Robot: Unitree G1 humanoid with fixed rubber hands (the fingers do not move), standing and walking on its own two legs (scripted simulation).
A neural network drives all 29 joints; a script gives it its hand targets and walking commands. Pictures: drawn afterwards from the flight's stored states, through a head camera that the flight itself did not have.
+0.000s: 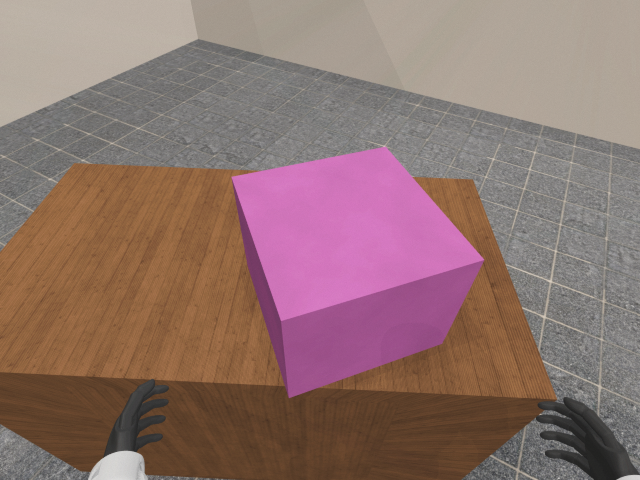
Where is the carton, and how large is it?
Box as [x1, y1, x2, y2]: [231, 147, 483, 397]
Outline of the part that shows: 385,147 231,177 248,268 289,397 441,343 483,261 481,256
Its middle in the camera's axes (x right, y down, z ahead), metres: +0.03 +0.03 +0.64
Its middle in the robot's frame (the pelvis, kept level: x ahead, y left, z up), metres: +0.45 -0.01 -0.01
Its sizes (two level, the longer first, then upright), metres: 0.285 0.278 0.222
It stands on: a pedestal, 0.66 m high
